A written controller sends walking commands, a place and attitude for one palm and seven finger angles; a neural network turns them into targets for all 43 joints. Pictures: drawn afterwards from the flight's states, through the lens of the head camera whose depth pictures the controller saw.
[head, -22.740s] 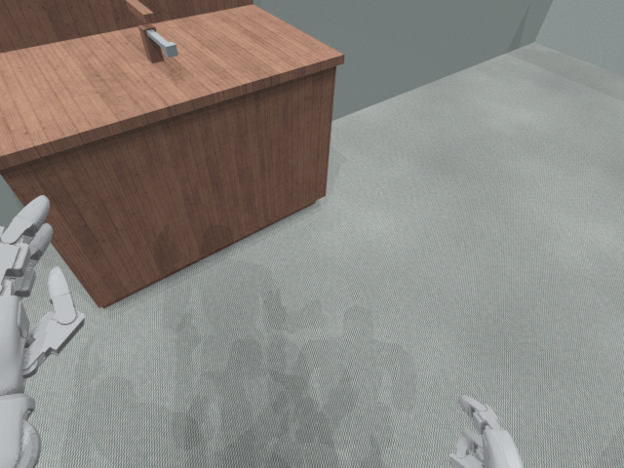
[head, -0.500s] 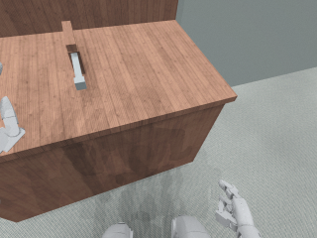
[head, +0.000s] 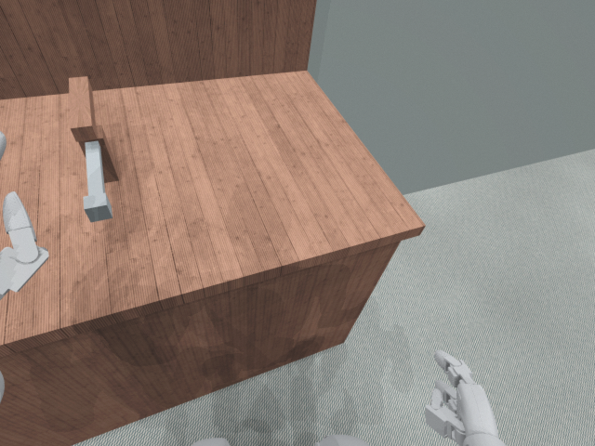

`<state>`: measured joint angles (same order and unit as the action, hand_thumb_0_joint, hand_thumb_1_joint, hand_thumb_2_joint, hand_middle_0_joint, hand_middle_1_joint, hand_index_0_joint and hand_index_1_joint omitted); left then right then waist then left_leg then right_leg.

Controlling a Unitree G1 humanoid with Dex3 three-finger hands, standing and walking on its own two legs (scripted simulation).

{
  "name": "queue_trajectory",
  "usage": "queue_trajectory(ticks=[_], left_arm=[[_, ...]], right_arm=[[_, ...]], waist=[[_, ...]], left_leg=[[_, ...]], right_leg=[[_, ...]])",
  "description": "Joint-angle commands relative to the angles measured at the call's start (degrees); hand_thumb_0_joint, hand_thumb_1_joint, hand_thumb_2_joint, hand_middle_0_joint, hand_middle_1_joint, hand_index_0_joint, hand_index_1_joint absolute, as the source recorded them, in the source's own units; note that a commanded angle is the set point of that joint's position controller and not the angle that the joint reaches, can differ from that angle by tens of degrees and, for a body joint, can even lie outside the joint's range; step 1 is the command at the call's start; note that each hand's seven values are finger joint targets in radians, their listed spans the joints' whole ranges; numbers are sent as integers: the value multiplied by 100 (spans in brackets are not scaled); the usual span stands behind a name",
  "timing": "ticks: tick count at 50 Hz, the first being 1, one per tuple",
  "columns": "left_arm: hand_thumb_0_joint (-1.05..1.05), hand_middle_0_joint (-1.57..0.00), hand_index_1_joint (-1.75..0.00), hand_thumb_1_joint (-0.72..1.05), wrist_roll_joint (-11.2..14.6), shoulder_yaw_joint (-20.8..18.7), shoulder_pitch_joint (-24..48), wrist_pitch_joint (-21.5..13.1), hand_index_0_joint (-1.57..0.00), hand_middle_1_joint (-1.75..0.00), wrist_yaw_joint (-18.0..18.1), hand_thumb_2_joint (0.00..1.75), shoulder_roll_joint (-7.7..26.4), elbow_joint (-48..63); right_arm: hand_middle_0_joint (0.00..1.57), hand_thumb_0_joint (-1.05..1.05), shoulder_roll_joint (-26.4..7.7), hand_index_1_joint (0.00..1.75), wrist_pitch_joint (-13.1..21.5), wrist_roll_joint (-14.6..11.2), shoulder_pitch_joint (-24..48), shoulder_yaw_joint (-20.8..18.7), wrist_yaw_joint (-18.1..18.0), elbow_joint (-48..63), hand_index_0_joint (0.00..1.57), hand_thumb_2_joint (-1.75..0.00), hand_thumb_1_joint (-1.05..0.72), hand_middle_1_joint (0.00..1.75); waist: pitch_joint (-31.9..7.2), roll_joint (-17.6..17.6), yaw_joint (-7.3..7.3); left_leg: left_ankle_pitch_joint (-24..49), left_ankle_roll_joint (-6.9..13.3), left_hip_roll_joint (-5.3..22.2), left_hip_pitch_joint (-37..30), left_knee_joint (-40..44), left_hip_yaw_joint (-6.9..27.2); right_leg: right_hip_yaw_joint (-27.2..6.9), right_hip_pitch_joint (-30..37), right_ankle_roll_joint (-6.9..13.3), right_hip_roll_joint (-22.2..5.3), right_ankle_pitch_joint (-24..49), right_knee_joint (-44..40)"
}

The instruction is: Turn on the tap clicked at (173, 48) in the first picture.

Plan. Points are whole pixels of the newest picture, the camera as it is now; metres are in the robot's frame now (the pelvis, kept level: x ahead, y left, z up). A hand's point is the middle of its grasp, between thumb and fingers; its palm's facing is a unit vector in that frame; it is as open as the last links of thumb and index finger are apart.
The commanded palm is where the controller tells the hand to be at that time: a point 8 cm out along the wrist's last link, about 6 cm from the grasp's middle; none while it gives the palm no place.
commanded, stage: shuffle to correct the standing spot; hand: left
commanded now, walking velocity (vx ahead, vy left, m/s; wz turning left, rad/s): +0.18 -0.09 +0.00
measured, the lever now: (98, 207) +0.40 +0.30 +0.07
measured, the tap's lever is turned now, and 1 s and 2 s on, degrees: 0 0 0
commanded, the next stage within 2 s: come to a stop and stand still in 0.28 s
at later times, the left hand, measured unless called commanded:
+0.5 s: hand (146, 204) +0.30 +0.18 +0.20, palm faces +0.41 -0.85 -0.34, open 7.4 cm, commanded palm +0.24 +0.22 +0.20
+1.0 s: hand (144, 213) +0.30 +0.19 +0.18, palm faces +0.41 -0.83 -0.37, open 7.4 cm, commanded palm +0.25 +0.22 +0.20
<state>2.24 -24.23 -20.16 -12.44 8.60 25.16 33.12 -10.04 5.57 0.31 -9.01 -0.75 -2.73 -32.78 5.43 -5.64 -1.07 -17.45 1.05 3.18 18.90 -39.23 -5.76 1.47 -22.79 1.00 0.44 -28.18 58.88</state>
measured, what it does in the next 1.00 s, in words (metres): walks ahead: right foot, then left foot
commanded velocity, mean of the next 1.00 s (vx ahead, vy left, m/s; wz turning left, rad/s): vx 0.01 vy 0.01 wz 0.00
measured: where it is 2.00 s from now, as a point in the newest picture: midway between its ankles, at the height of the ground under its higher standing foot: outside the picture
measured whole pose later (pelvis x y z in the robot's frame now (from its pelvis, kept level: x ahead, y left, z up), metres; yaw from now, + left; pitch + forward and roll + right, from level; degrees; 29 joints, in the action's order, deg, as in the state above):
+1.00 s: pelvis +0.09 -0.06 +0.02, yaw +0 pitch -1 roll +0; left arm 3.1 -19.5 -26.9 -7.6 9.3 20.7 31.0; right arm -12.2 3.9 -0.2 -9.4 1.1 -3.6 -33.5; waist 3.9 -1.0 1.1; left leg -13.3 0.1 0.9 14.2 -28.7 -1.7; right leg 4.9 -13.6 2.6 1.0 -12.9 27.4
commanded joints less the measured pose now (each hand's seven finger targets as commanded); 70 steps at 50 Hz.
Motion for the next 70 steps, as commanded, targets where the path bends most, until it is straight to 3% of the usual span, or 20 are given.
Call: queue_trajectory(ticks=[1,4,8,9,11,14,20,21,23,26,33,42,49,50,51,53,56,60,63,70], left_arm=[[0,-20,-30,90,6,-628,-87,-327,-20,-30,-57,90,707,1323],[0,-20,-30,90,16,-451,-565,-291,-20,-30,-80,90,493,1304],[0,-20,-30,90,-26,-439,-292,-132,-20,-30,-17,90,590,712],[0,-20,-30,90,-55,-542,-171,-106,-20,-30,16,90,739,549],[0,-20,-30,90,-76,-627,247,-23,-20,-30,75,90,949,543],[0,-20,-30,90,-77,-302,386,-30,-20,-30,77,90,668,785],[0,-20,-30,90,20,-300,97,-159,-20,-30,135,90,582,1158],[0,-20,-30,90,27,-276,79,-194,-20,-30,141,90,533,1215],[0,-20,-30,90,-11,-329,-117,-229,-20,-30,157,90,594,1406],[0,-20,-30,90,-19,-370,-272,-141,-20,-30,46,90,598,996],[0,-20,-30,90,76,-128,-523,68,-20,-30,110,90,293,607],[0,-20,-30,90,102,-251,-241,108,-20,-30,155,90,566,805],[0,-20,-30,90,92,-208,-370,108,-20,-30,186,90,525,1103],[0,-20,-30,90,-650,-3367,5222,-506,-20,-30,101,90,4851,1806],[0,-20,-30,90,-201,-1171,2109,-293,-20,-30,-153,90,1524,-1366],[0,-20,-30,90,63,-26,593,-328,-20,-30,-137,90,123,-1159],[0,-20,-30,90,83,362,397,-473,-20,-30,-194,90,147,-11],[0,-20,-30,90,10,1,-35,-472,-20,-30,-184,90,490,368],[0,-20,-30,90,-24,-864,256,-551,-20,-30,-107,90,1199,525],[0,-20,-30,90,-106,-307,959,-705,-20,-30,-220,90,562,349]], right_arm=[[20,0,-798,30,245,-14,217,-243,101,758,20,-90,-90,30],[20,0,-840,30,342,-45,43,-216,160,820,20,-90,-90,30],[20,0,-743,30,316,-90,131,-87,86,845,20,-90,-90,30],[20,0,-714,30,282,-87,120,-105,57,805,20,-90,-90,30],[20,0,-634,30,256,-84,287,-67,21,859,20,-90,-90,30],[20,0,-692,30,231,-135,395,-43,65,645,20,-90,-90,30],[20,0,-611,30,214,-1,370,-4,-27,595,20,-90,-90,30],[20,0,-693,30,235,1,307,-60,-41,633,20,-90,-90,30],[20,0,-882,30,224,-48,409,-173,-11,786,20,-90,-90,30],[20,0,-763,30,213,37,359,-78,34,728,20,-90,-90,30],[20,0,-797,30,284,-127,243,-115,12,764,20,-90,-90,30],[20,0,-735,30,145,-95,431,-54,-103,841,20,-90,-90,30],[20,0,-800,30,145,-62,474,-42,-140,824,20,-90,-90,30],[20,0,-838,30,491,147,-462,-215,-135,625,20,-90,-90,30],[20,0,-379,30,522,33,-130,-16,-50,352,20,-90,-90,30],[20,0,-691,30,566,-209,-21,-132,112,675,20,-90,-90,30],[20,0,-937,30,608,-132,31,-209,238,761,20,-90,-90,30],[20,0,-921,30,570,-166,273,-121,288,966,20,-90,-90,30],[20,0,-909,30,547,-176,352,-114,174,992,20,-90,-90,30],[20,0,-827,30,764,-121,127,-93,183,878,20,-90,-90,30]], waist=[[-992,1875,87],[-1133,2245,117],[-1134,1160,124],[-1249,450,161],[-1068,-1165,257],[-709,-362,156],[-1247,602,114],[-1267,1084,112],[-1178,2277,225],[-868,1971,209],[-1281,416,75],[-1280,28,207],[-1240,891,211],[-413,3,431],[-1446,45,306],[-1336,1061,322],[-1490,1501,370],[-874,883,385],[-724,719,360],[-767,1483,277]], left_leg=[[2067,1102,1689,-1602,1823,2054],[1858,616,1124,-850,1673,659],[229,226,766,84,760,126],[-457,108,450,512,-184,-97],[-1734,-90,-161,1846,-2437,112],[-1128,-97,228,1647,-2613,590],[218,-86,-356,-916,993,-197],[461,-46,-221,-1154,1333,89],[1668,594,1314,-1598,1931,2271],[2224,528,1216,-442,2012,1768],[1552,-201,-7,-507,597,495],[1193,-77,-29,-630,883,623],[1049,46,286,-669,1597,1012],[1186,54,74,185,533,412],[798,-44,-598,-289,556,481],[1064,-99,-146,-764,1156,440],[1598,41,142,-924,1594,854],[-394,172,532,394,2563,1401],[-1474,229,620,750,2935,1564],[-1925,190,593,576,2836,1407]], right_leg=[[-260,-1486,-30,-407,434,50],[382,-46,-54,-176,1027,-1693],[812,1699,-109,180,1579,-3243],[136,2032,109,-241,1205,-3526],[-2749,2049,1112,-2014,570,-4442],[-2429,1344,1385,-2042,315,-4543],[-291,737,674,-936,724,-3588],[-236,764,510,-755,986,-3101],[77,-117,26,-199,754,-1919],[-61,701,-10,-224,380,-2237],[-1021,1757,380,-1054,4839,-3674],[-982,1490,181,-1200,3454,-3797],[-591,1396,46,-681,2027,-3791],[-1156,778,-376,-787,3326,-4424],[-1291,1303,318,-1238,3619,-3941],[-1326,1719,291,-1289,4193,-3719],[-651,1545,46,-637,2438,-3468],[-108,1775,-61,-222,1215,-2961],[-45,1900,-123,-140,1091,-2811],[-90,1908,-39,-167,1249,-2930]])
